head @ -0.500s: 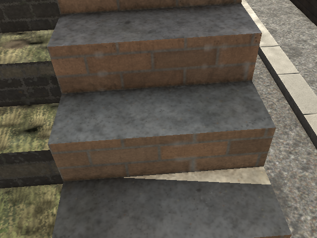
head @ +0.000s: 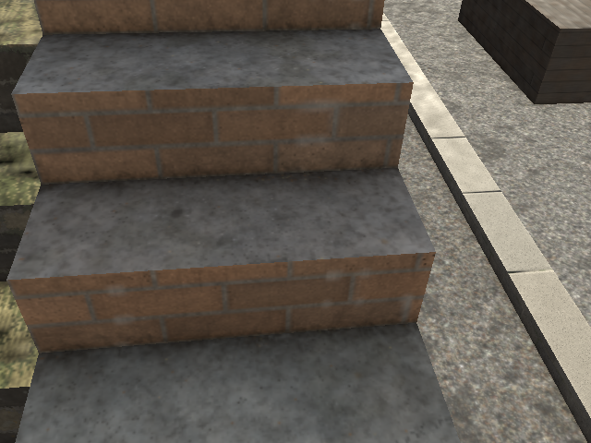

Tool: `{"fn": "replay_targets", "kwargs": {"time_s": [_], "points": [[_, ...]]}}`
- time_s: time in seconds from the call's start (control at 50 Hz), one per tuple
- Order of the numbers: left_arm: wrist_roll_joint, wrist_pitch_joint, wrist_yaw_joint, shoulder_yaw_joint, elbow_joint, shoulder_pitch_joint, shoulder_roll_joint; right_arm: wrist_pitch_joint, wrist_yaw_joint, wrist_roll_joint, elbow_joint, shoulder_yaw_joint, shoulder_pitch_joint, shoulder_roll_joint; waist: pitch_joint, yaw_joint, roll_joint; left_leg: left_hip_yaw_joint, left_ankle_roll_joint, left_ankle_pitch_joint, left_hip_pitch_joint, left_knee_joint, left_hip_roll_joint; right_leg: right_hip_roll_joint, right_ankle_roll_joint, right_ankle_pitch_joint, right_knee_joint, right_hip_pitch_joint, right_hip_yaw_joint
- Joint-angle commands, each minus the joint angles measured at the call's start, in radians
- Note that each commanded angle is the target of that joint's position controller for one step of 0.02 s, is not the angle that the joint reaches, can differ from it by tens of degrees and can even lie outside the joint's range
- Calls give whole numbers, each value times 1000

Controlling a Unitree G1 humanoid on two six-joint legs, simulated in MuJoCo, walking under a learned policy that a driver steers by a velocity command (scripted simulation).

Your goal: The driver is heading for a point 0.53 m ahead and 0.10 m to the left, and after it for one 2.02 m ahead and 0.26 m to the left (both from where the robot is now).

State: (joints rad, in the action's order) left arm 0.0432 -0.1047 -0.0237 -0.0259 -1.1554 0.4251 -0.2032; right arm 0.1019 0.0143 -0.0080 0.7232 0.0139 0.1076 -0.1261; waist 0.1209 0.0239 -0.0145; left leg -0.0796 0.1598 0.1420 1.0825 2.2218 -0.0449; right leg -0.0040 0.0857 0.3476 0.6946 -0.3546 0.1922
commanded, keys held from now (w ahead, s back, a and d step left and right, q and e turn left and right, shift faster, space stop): w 0.72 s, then no key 0.28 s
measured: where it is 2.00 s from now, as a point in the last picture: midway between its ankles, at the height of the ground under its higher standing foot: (193, 269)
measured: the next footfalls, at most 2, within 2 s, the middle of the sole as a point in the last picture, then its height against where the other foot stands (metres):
left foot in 0.26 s outside the picture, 0.19 m higher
right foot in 0.80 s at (320, 379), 0.19 m higher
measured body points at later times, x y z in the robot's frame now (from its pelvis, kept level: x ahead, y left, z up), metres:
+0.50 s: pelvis +0.22 +0.08 +0.18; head +0.17 +0.06 +0.63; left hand +0.40 +0.29 +0.11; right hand +0.21 -0.16 +0.02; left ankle +0.23 +0.14 -0.52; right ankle +0.23 -0.06 -0.27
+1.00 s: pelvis +0.45 +0.04 +0.35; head +0.42 +0.07 +0.80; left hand +0.49 +0.28 +0.20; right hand +0.57 -0.21 +0.26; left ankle +0.39 +0.15 -0.12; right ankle +0.52 -0.03 -0.33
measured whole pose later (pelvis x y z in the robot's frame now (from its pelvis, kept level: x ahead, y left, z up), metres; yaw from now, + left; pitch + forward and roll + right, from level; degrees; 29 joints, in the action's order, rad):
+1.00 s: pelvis +0.45 +0.04 +0.35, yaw +0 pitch +0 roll -3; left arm 0.04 -0.07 -0.01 -0.04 -1.04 0.29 -0.21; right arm 0.08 0.02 0.03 0.81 0.05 0.21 -0.18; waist 0.08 0.03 0.00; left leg -0.05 0.11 0.15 0.76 1.93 -0.02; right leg -0.02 0.11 0.32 0.83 -0.52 0.23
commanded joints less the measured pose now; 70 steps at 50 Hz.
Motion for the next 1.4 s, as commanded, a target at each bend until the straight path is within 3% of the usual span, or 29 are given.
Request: {"fn": "replay_targets", "kwargs": {"time_s": [0.02, 0.08, 0.14, 0.2, 0.22, 0.26, 0.28, 0.3, 0.32, 0.34, 0.38, 0.42, 0.5, 0.58, 0.68, 0.74, 0.76, 0.78, 0.8, 0.82, 0.84, 0.86, 0.92, 0.96, 1.04, 1.12, 1.26, 1.34, 1.4], "points": [[-13, -54, -25, 30, 27, -21, 24, -28, 24, -32, -18, -51, 77, 111, -214, 47, -15, 24, 5, 74, 282, 310, -17, 285, 79, -50, -420, -38, -329], [-21, -55, -26, 28, 41, -8, -13, -43, 5, -14, -122, -55, -124, 76, -238, 34, 0, 77, 5, 35, 313, 59, 18, 242, 1, 32, -467, -14, -210], [-27, -40, 9, 21, 42, 79, -39, -69, -21, -10, -212, -67, -322, 50, -218, -42, -100, 261, 3, 103, 146, -320, 103, 271, 56, -144, -707, 6, -177], [-72, -18, 55, 27, 86, 18, -14, -73, -28, -26, -140, -64, -140, 33, -76, 20, -110, 308, 61, 258, -307, -751, 88, 207, 87, -940, -657, 133, 23], [-94, -29, 62, 22, 113, 41, -64, -73, -30, -20, -84, -51, -17, 28, 27, 53, -175, 348, 58, 290, -480, -756, 25, 246, 119, -1529, -527, 175, 4], [-97, -27, 48, -12, 127, 66, -198, -70, -37, 4, -27, -39, 190, -15, 211, 139, -232, 301, 37, 335, -715, -1082, -52, 280, 114, -1803, -182, 367, -6], [-68, -32, 34, -29, 140, 46, -210, -75, -39, 20, 17, -13, 265, -68, 228, 164, -235, 98, 45, 408, -799, -1176, -5, 268, 100, -1614, 60, 296, -55], [-70, -25, -9, -29, 194, 79, -109, -91, -28, 33, 66, 36, 337, -204, 253, 121, 35, -440, 128, 615, -951, -1515, 202, 115, 53, -1005, 366, -41, -106], [-42, -8, -35, -44, 252, -103, -76, -120, -12, 15, 96, 87, 335, -288, 269, 161, 145, -948, 150, 1074, -909, -2017, 308, -65, 9, -228, 947, -251, -195], [26, -4, -40, -24, 370, -203, 36, -122, -7, 1, 91, 75, 120, -253, 143, 51, 128, -938, 114, 1071, -747, -2079, 365, -52, -1, -240, 1331, -426, -330], [20, -7, -25, 0, 462, -258, 73, -66, -13, 29, 219, 35, 50, -81, -220, -66, 29, -542, 43, 811, -461, -1928, 336, 12, 37, -277, 1441, -637, -323], [-3, 8, -11, 28, 455, -182, 121, -29, -19, 46, 341, -3, 93, 72, -253, -141, -11, -306, -2, 606, -406, -1890, 287, 22, 64, -276, 1450, -656, -332], [-21, 35, 3, 46, 421, -194, 119, 25, -38, 32, 392, 8, 206, -29, -266, -123, -26, -66, -6, 332, -570, -1903, 252, 20, 53, -311, 1316, -811, -272], [-44, 31, 31, 53, 497, -378, 139, 39, -49, 34, 423, 12, 353, -83, -212, -36, 37, -79, 12, 287, -878, -1981, 314, 26, 68, -177, 1640, -1146, -208], [-22, 73, -1, 68, 667, -673, 124, 23, -14, 24, 431, -1, 458, -46, -208, 42, 124, 17, -14, 102, -914, -2119, 247, 95, 35, -130, 1254, -1067, -36], [-69, 68, -9, 87, 622, -588, 120, 28, 18, -29, 391, 0, 401, -51, -108, -1, 164, 226, -3, -849, -910, -2177, 209, 45, 101, 63, 658, -487, 93], [-66, 64, -6, 89, 568, -444, 130, 42, 29, -28, 380, 4, 464, -101, 38, -40, 215, 239, 26, -1521, -947, -2027, 249, -41, 118, 93, 676, -269, 144], [-67, 52, -10, 72, 514, -235, 75, 59, 26, -18, 350, 28, 453, -202, 172, -125, 231, 202, 35, -1658, -1045, -1853, 290, -60, 125, 47, 516, -104, 89], [-67, 46, -10, 52, 449, -54, 33, 68, 5, -26, 337, 58, 390, -296, 274, -225, 269, 201, 29, -1625, -1097, -1659, 287, -60, 112, -19, 315, 68, 13], [-41, 42, -8, 14, 389, 54, -69, 83, -18, -22, 311, 67, 394, -267, 367, -235, 173, 136, -8, -1344, -912, -1397, 242, 42, 161, -195, 248, 328, -270], [-23, 62, 19, -24, 328, 140, -169, 64, -51, -59, 275, 56, 403, -174, 435, -227, -170, 158, -73, -251, -564, -963, 10, 323, 302, -380, -80, 518, -797], [-33, 90, 31, -45, 362, 36, -165, 46, -52, -34, 244, 78, 277, -202, 473, -235, -43, -7, -105, 1, -548, -388, -43, 391, 327, -174, -312, 348, -1016], [-12, 45, 20, -12, 225, -225, -11, -5, 2, 57, 45, 26, 99, -24, -111, -17, 68, -40, -67, 12, -243, -130, 59, 310, 136, 294, -330, -166, -684], [5, 14, 6, 17, 151, -209, 96, -23, 4, 45, 50, 2, 200, 18, -218, 56, 88, -33, -41, 106, -216, -183, 53, 248, 81, 194, -338, -281, -472], [7, -26, 7, 32, 135, -165, 78, -41, 9, 15, 74, -16, 254, 38, -190, 73, 70, 17, -68, -48, -223, -433, 44, 230, 80, -131, -320, -201, -259], [-2, -42, 4, 15, 130, -52, -10, -51, 24, -10, 93, 7, 189, -6, -106, 6, -39, 92, -65, 23, -137, -170, 17, 282, 122, -363, -378, 17, -287], [-13, -24, 43, 1, 160, 12, 8, -77, 0, 20, 12, 11, -10, -12, -97, -58, -88, 110, -108, 90, -64, -389, 108, 325, 95, -405, -397, 266, -236], [-18, -19, 43, -9, 191, -137, 8, -82, -27, 8, 53, 0, 92, 12, -58, 20, -182, 113, -67, -20, -468, -945, 171, 263, 23, -391, -388, 86, -71], [-5, 14, 53, -53, 170, -69, -77, -57, -23, 19, 62, 6, 82, -5, -72, -1, -203, 224, -84, 203, -649, -1497, 74, 217, 73, -447, -343, 187, -104]]}}
Velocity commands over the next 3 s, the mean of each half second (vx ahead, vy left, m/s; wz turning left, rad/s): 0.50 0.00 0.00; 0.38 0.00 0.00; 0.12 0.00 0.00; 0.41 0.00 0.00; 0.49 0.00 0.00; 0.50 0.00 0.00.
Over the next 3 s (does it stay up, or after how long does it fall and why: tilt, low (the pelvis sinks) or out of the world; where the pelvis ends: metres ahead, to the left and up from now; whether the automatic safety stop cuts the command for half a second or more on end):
stays up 1.16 0.10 0.87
